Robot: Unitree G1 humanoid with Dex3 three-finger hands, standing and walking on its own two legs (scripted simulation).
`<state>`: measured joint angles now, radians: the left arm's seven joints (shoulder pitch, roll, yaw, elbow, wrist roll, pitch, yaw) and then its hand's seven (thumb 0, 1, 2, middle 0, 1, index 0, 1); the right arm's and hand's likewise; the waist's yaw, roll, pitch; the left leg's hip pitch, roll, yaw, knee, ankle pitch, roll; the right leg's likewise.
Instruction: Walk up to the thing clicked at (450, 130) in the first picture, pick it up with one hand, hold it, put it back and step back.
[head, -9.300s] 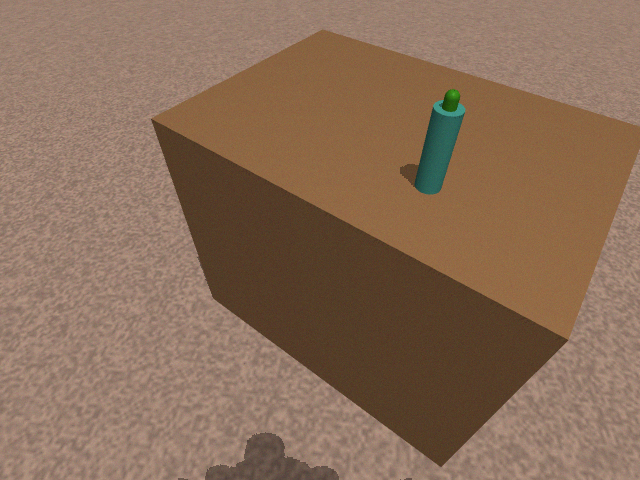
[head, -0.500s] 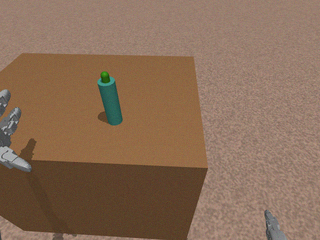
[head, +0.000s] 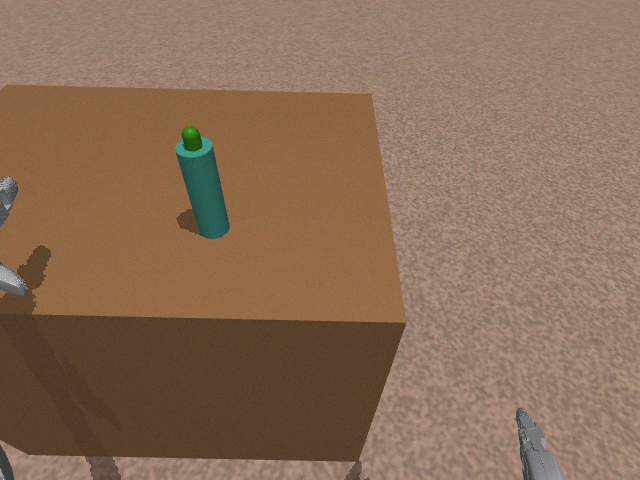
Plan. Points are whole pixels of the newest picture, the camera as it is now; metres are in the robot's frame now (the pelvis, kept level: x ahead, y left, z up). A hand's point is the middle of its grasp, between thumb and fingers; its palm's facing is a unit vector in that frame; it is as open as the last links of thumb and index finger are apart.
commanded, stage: go down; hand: left
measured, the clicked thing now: (203, 183) +0.54 +0.18 +0.08
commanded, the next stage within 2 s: approach in 1.62 s
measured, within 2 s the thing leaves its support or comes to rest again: neither
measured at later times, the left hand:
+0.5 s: hand (10, 207) +0.39 +0.35 +0.17, palm faces +0.11 -0.99 +0.00, open 17.6 cm
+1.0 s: hand (10, 195) +0.42 +0.36 +0.16, palm faces +0.13 -0.99 +0.00, open 17.6 cm
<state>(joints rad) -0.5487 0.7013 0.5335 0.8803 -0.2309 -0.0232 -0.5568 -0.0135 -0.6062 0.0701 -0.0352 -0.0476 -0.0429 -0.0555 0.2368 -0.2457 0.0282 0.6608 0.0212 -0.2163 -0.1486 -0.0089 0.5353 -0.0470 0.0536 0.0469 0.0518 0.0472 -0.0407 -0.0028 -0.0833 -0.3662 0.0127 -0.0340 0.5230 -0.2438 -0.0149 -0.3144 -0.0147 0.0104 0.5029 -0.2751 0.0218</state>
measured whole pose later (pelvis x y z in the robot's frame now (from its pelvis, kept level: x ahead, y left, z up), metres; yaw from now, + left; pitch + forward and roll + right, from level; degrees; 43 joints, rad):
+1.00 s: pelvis +0.01 +0.01 -0.01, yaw -1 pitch +12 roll -2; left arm -0.72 0.86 0.58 1.10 -0.19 -0.09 -0.59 -0.01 -0.59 0.07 -0.05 -0.06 -0.05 -0.06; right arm 0.21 -0.25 0.04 0.63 0.01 -0.20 -0.13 -0.01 0.53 -0.05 0.05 0.05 0.05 0.05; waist -0.09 -0.01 -0.13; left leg -0.55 0.02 -0.04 0.66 -0.31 -0.01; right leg -0.48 0.00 0.01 0.60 -0.32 0.03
